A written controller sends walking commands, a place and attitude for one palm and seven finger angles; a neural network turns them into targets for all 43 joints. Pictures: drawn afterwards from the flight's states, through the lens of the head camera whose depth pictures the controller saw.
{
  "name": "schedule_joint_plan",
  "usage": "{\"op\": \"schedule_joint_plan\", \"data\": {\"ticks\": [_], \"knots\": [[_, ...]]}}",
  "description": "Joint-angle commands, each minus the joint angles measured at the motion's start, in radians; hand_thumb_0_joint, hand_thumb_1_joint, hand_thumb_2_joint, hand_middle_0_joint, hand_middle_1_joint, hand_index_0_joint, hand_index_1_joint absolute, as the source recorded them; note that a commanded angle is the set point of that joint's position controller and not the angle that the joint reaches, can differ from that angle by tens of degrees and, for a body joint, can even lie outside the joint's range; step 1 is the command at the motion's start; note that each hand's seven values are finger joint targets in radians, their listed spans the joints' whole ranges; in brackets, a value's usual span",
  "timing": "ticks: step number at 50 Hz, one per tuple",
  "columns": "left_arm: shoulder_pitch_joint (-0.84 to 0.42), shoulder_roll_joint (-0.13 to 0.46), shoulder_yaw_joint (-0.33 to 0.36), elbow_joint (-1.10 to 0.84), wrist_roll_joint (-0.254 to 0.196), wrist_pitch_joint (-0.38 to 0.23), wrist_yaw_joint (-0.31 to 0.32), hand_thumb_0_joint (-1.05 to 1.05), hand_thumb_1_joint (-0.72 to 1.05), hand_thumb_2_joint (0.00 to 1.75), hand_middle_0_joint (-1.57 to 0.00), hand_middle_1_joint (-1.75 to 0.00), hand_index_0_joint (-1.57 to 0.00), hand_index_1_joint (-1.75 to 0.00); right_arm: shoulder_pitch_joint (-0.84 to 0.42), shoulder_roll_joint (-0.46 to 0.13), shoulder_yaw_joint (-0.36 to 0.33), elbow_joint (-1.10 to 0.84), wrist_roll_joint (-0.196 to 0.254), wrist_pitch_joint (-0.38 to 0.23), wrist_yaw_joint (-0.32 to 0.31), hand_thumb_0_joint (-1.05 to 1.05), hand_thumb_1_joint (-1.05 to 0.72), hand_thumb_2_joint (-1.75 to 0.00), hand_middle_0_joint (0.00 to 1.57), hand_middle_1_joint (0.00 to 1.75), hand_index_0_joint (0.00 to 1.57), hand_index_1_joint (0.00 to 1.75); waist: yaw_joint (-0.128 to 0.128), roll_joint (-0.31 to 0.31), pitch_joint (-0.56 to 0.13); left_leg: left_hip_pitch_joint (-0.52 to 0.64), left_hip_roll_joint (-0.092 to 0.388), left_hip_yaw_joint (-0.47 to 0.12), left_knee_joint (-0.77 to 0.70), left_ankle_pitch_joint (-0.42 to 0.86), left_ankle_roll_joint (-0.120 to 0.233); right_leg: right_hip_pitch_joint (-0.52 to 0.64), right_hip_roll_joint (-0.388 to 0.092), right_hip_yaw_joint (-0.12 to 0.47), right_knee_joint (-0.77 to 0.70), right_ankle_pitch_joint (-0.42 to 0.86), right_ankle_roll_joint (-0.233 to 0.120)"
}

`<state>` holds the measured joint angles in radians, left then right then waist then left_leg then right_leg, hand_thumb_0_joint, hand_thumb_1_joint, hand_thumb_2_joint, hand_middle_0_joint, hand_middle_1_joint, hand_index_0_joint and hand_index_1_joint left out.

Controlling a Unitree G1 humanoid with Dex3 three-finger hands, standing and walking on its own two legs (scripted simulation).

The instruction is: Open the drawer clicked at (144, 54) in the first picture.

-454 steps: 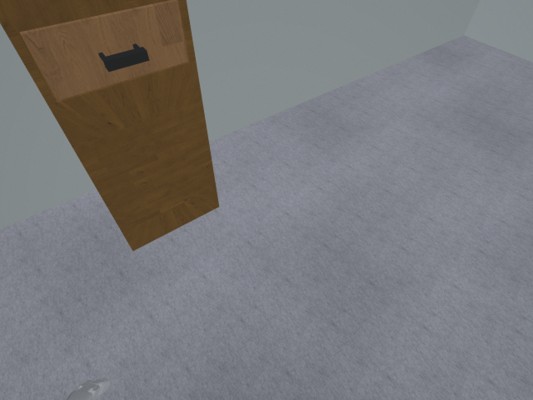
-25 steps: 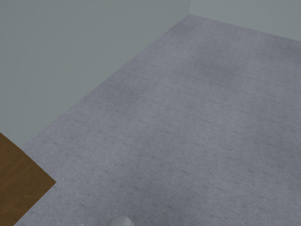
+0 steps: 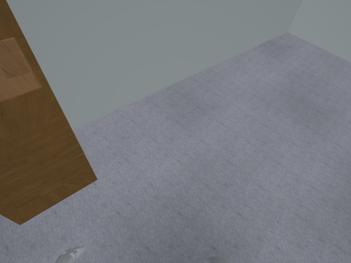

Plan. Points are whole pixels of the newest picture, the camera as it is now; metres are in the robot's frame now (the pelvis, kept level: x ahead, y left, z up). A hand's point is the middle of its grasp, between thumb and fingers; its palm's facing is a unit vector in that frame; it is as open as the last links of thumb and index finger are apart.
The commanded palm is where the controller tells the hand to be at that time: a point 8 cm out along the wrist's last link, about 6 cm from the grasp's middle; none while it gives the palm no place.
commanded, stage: turn to face it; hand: left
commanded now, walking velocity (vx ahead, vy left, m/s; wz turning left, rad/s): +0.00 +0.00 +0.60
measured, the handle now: out of the picture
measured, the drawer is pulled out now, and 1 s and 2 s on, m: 0.00 0.00 0.00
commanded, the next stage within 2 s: take the last steps up to it in 1.14 s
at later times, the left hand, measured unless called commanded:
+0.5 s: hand out of the picture -0.02 +0.18 -0.16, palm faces +0.30 -0.92 -0.26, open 7.4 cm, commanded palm none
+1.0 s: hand out of the picture -0.07 +0.25 -0.16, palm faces +0.53 -0.81 -0.25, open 7.4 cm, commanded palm none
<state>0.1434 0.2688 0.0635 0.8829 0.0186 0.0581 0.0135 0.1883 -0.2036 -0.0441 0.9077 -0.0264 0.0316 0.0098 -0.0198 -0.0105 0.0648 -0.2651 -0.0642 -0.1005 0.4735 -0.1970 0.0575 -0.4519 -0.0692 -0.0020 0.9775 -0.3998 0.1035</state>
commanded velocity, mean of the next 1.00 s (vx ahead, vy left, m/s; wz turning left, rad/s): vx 0.00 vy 0.00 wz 0.49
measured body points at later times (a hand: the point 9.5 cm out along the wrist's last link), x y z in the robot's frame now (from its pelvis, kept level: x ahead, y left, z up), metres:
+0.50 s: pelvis -0.03 -0.03 -0.01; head +0.00 -0.03 +0.44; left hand -0.03 +0.23 -0.14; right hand +0.10 -0.28 -0.15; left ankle -0.08 +0.11 -0.68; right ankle +0.00 -0.16 -0.74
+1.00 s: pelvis -0.05 +0.02 +0.00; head -0.04 +0.05 +0.45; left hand -0.10 +0.30 -0.14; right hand +0.13 -0.15 -0.14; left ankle -0.09 +0.10 -0.74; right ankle +0.03 -0.11 -0.68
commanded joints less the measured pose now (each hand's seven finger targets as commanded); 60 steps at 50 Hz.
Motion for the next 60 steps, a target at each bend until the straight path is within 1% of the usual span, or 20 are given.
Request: {"op": "schedule_joint_plan", "data": {"ticks": [1,7,8,9,10,11,15,25,28,29,30,31,32,37,49,56,57,58,59,60], "knots": [[-0.047,0.070,0.018,-0.108,-0.008,-0.031,0.010,0.00,0.90,0.90,-0.20,-0.30,-0.20,-0.30,0.056,-0.235,-0.073,-0.059,0.001,-0.008,-0.017,0.00,-0.90,-0.90,0.20,0.30,0.20,0.30,-0.027,0.165,-0.105,0.127,0.265,-0.348,-0.123,0.264,0.128,-0.029,0.019,0.024,-0.111,-0.042,-0.012],[0.084,0.082,0.024,-0.090,-0.018,-0.050,0.019,0.00,0.90,0.90,-0.20,-0.30,-0.20,-0.30,0.004,-0.213,-0.078,-0.077,0.009,0.002,-0.011,0.00,-0.90,-0.90,0.20,0.30,0.20,0.30,0.040,0.149,-0.163,-0.052,0.167,-0.360,-0.020,0.226,0.049,0.328,0.056,0.005,-0.542,0.148,-0.040],[0.116,0.132,0.035,-0.084,-0.012,-0.059,0.024,0.00,0.90,0.90,-0.20,-0.30,-0.20,-0.30,0.023,-0.164,-0.072,-0.080,0.018,0.001,-0.006,0.00,-0.90,-0.90,0.20,0.30,0.20,0.30,0.050,0.020,-0.192,-0.190,0.104,-0.288,0.082,0.051,-0.011,0.497,-0.066,0.109,-0.667,0.161,-0.073],[0.116,0.225,0.052,-0.091,0.005,-0.065,0.032,0.00,0.90,0.90,-0.20,-0.30,-0.20,-0.30,0.037,-0.102,-0.063,-0.101,0.023,-0.001,-0.005,0.00,-0.90,-0.90,0.20,0.30,0.20,0.30,0.058,-0.288,-0.175,-0.395,-0.044,-0.053,0.333,-0.301,-0.099,0.580,-0.358,0.406,-0.735,0.176,-0.184],[0.097,0.221,0.041,-0.105,0.000,-0.057,0.034,0.00,0.90,0.90,-0.20,-0.30,-0.20,-0.30,0.019,-0.164,-0.077,-0.104,0.006,0.003,-0.007,0.00,-0.90,-0.90,0.20,0.30,0.20,0.30,0.052,-0.217,-0.137,-0.361,-0.013,-0.032,0.522,-0.391,-0.100,0.398,-0.443,0.401,-0.728,0.249,-0.253],[0.025,0.188,0.031,-0.127,0.000,-0.051,0.035,0.00,0.90,0.90,-0.20,-0.30,-0.20,-0.30,0.033,-0.164,-0.082,-0.101,0.005,0.011,-0.001,0.00,-0.90,-0.90,0.20,0.30,0.20,0.30,0.013,-0.094,-0.080,-0.327,0.009,-0.039,0.627,-0.328,-0.097,0.291,-0.404,0.300,-0.731,0.219,-0.267],[-0.036,0.100,0.010,-0.122,-0.003,-0.065,0.022,0.00,0.90,0.90,-0.20,-0.30,-0.20,-0.30,0.072,-0.144,-0.079,-0.036,0.002,0.036,0.020,0.00,-0.90,-0.90,0.20,0.30,0.20,0.30,-0.024,-0.163,-0.008,-0.314,0.059,0.042,0.783,-0.155,-0.124,0.229,-0.224,0.053,-0.693,0.265,-0.194],[0.114,0.175,0.038,-0.058,0.014,-0.052,0.018,0.00,0.90,0.90,-0.20,-0.30,-0.20,-0.30,-0.078,-0.113,-0.048,-0.070,0.016,0.022,0.024,0.00,-0.90,-0.90,0.20,0.30,0.20,0.30,0.062,-0.225,-0.040,-0.185,0.088,0.175,0.354,-0.256,-0.131,0.335,-0.295,-0.051,-0.593,0.453,-0.226],[0.105,0.181,0.046,-0.049,0.007,-0.045,0.014,0.00,0.90,0.90,-0.20,-0.30,-0.20,-0.30,0.013,-0.127,-0.046,-0.054,0.017,0.000,0.017,0.00,-0.90,-0.90,0.20,0.30,0.20,0.30,0.022,-0.186,-0.124,-0.015,0.068,0.201,0.077,-0.118,-0.111,0.342,-0.281,-0.130,-0.421,0.538,-0.163],[0.106,0.166,0.043,-0.051,-0.003,-0.038,0.012,0.00,0.90,0.90,-0.20,-0.30,-0.20,-0.30,0.073,-0.168,-0.055,-0.035,0.015,-0.009,0.018,0.00,-0.90,-0.90,0.20,0.30,0.20,0.30,-0.014,-0.071,-0.166,0.143,0.090,0.160,-0.059,0.047,-0.100,0.246,-0.255,-0.165,-0.286,0.453,-0.112],[0.118,0.099,0.032,-0.081,-0.012,-0.032,0.006,0.00,0.90,0.90,-0.20,-0.30,-0.20,-0.30,0.125,-0.282,-0.080,-0.033,0.009,-0.022,0.012,0.00,-0.90,-0.90,0.20,0.30,0.20,0.30,-0.042,0.245,-0.206,0.321,0.332,-0.165,-0.117,0.355,-0.008,-0.018,-0.120,-0.200,-0.061,0.031,-0.029],[0.051,0.054,0.007,-0.115,-0.005,-0.025,0.008,0.00,0.90,0.90,-0.20,-0.30,-0.20,-0.30,0.194,-0.353,-0.095,-0.017,0.018,-0.017,0.004,0.00,-0.90,-0.90,0.20,0.30,0.20,0.30,-0.071,0.355,-0.215,0.325,0.466,-0.305,-0.099,0.666,0.075,-0.136,-0.058,-0.112,0.079,-0.295,-0.003],[0.029,0.076,0.012,-0.114,-0.003,-0.019,0.010,0.00,0.90,0.90,-0.20,-0.30,-0.20,-0.30,0.196,-0.339,-0.090,-0.009,0.011,-0.012,-0.001,0.00,-0.90,-0.90,0.20,0.30,0.20,0.30,-0.072,0.243,-0.212,0.287,0.492,-0.262,-0.079,0.609,0.135,-0.126,-0.079,-0.053,0.159,-0.266,-0.023],[0.042,0.074,0.020,-0.034,-0.003,-0.027,-0.003,0.00,0.90,0.90,-0.20,-0.30,-0.20,-0.30,0.031,-0.212,-0.046,-0.042,0.008,-0.031,-0.029,0.00,-0.90,-0.90,0.20,0.30,0.20,0.30,-0.001,0.176,-0.119,0.201,0.293,-0.099,-0.090,0.587,0.074,-0.126,-0.055,-0.018,0.224,-0.012,-0.011],[-0.028,0.042,0.001,-0.047,-0.011,-0.024,0.012,0.00,0.90,0.90,-0.20,-0.30,-0.20,-0.30,0.097,-0.183,-0.045,-0.008,0.003,-0.025,-0.032,0.00,-0.90,-0.90,0.20,0.30,0.20,0.30,-0.022,0.150,-0.089,0.184,0.303,-0.214,-0.117,0.504,0.128,-0.034,-0.010,-0.003,-0.041,-0.042,-0.007],[0.077,0.029,0.001,-0.010,-0.016,-0.045,0.019,0.00,0.90,0.90,-0.20,-0.30,-0.20,-0.30,0.048,-0.169,-0.044,0.002,0.006,-0.017,-0.026,0.00,-0.90,-0.90,0.20,0.30,0.20,0.30,0.032,0.134,-0.088,0.001,0.239,-0.240,-0.070,0.350,0.086,0.259,0.040,-0.030,-0.421,0.121,-0.044],[0.104,0.039,0.004,0.001,-0.016,-0.054,0.022,0.00,0.90,0.90,-0.20,-0.30,-0.20,-0.30,0.049,-0.150,-0.041,0.003,0.011,-0.017,-0.025,0.00,-0.90,-0.90,0.20,0.30,0.20,0.30,0.047,0.090,-0.103,-0.052,0.203,-0.224,-0.030,0.269,0.050,0.357,0.021,-0.019,-0.549,0.210,-0.049],[0.127,0.085,0.012,0.009,-0.007,-0.065,0.028,0.00,0.90,0.90,-0.20,-0.30,-0.20,-0.30,0.063,-0.108,-0.035,0.007,0.020,-0.020,-0.020,0.00,-0.90,-0.90,0.20,0.30,0.20,0.30,0.052,-0.023,-0.123,-0.153,0.138,-0.154,0.070,0.095,-0.007,0.466,-0.100,0.099,-0.637,0.240,-0.079],[0.149,0.163,0.026,0.009,0.005,-0.074,0.031,0.00,0.90,0.90,-0.20,-0.30,-0.20,-0.30,0.065,-0.053,-0.025,-0.014,0.023,-0.020,-0.018,0.00,-0.90,-0.90,0.20,0.30,0.20,0.30,0.054,-0.258,-0.121,-0.279,-0.004,0.015,0.261,-0.256,-0.076,0.494,-0.328,0.331,-0.680,0.370,-0.185],[0.149,0.178,0.025,-0.007,0.001,-0.065,0.028,0.00,0.90,0.90,-0.20,-0.30,-0.20,-0.30,0.043,-0.104,-0.046,-0.023,0.017,-0.003,-0.022,0.00,-0.90,-0.90,0.20,0.30,0.20,0.30,0.067,-0.196,-0.097,-0.228,0.012,0.006,0.450,-0.393,-0.078,0.322,-0.416,0.349,-0.711,0.358,-0.278]]}}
